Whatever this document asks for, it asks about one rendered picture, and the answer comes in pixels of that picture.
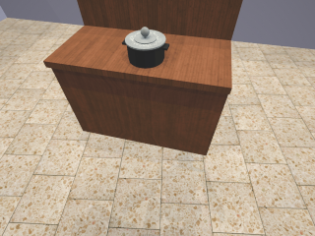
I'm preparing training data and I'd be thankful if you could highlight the lid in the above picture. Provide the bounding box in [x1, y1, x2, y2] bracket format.
[125, 29, 166, 51]

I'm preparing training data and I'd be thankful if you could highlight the knob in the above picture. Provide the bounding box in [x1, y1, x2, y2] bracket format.
[140, 27, 150, 37]

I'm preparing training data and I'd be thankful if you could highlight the pot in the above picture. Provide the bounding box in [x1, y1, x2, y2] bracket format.
[122, 39, 169, 69]

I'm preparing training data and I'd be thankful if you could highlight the table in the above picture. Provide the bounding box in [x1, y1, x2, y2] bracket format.
[43, 0, 243, 155]

